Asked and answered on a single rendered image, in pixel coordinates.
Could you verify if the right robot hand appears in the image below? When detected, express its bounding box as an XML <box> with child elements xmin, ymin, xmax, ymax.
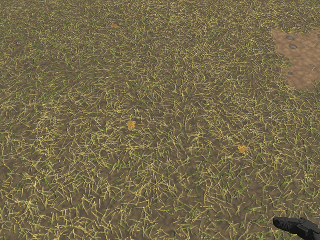
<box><xmin>273</xmin><ymin>217</ymin><xmax>320</xmax><ymax>240</ymax></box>

